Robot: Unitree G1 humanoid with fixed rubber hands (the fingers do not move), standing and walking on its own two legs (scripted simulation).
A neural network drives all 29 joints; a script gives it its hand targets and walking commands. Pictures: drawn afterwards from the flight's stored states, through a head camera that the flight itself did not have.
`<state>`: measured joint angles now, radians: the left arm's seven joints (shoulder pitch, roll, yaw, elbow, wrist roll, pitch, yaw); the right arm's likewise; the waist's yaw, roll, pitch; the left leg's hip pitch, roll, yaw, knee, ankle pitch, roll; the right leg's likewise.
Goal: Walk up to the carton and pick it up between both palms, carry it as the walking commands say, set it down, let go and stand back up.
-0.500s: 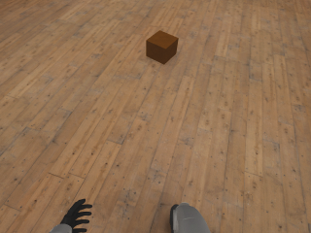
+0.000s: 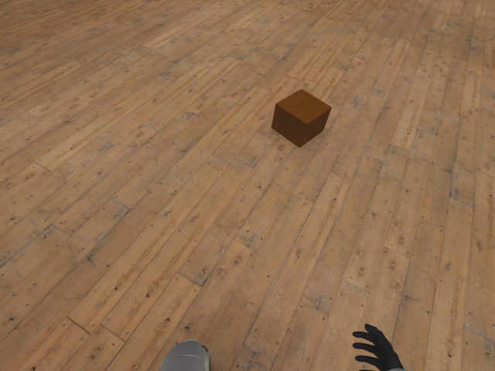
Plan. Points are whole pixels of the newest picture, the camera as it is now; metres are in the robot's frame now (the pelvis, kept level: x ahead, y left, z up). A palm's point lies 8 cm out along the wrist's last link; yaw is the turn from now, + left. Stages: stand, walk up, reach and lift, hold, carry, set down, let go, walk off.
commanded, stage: walk up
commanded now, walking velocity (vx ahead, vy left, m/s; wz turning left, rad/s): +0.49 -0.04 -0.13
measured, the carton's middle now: (300, 117) +1.53 -0.23 -0.67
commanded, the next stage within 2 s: none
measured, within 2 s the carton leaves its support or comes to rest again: neither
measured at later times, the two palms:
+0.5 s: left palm (189, 220) +0.40 +0.16 -0.11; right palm out of the picture +0.12 -0.28 -0.14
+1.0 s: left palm (181, 243) +0.35 +0.17 -0.12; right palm (361, 161) +0.66 -0.27 -0.12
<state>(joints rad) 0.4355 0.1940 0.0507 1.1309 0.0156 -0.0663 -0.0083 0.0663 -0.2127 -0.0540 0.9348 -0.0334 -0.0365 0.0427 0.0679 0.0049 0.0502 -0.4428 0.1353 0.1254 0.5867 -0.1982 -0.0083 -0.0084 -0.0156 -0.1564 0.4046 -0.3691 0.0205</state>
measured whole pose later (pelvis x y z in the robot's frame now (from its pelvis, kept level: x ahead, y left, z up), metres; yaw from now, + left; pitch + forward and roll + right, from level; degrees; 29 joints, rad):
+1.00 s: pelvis +0.49 -0.05 +0.00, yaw -1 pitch +1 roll -1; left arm 0.52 0.17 0.04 1.17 0.02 -0.08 0.01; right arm 0.02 -0.20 -0.05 0.95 -0.03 -0.03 0.06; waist 0.11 0.01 0.06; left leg -0.45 0.11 0.14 0.53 -0.15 0.00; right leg 0.07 -0.09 -0.16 0.33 -0.39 0.06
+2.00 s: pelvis +0.99 -0.08 +0.00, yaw -1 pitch +0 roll -2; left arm 0.43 0.20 0.04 1.16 0.01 -0.05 0.00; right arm 0.05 -0.20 -0.05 0.97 -0.03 -0.05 0.03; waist 0.07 0.00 0.08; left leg -0.40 0.11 0.14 0.54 -0.10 0.00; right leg -0.06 -0.09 -0.14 0.51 -0.41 0.05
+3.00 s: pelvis +1.13 -0.11 +0.00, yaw -8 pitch +3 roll -1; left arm 0.28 0.20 0.11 1.05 0.01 0.05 0.03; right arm 0.21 -0.20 -0.05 0.97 -0.01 0.01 -0.05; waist 0.07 -0.02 0.05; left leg -0.34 0.04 0.07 0.62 -0.40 -0.04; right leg -0.40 -0.01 0.02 0.51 -0.16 0.01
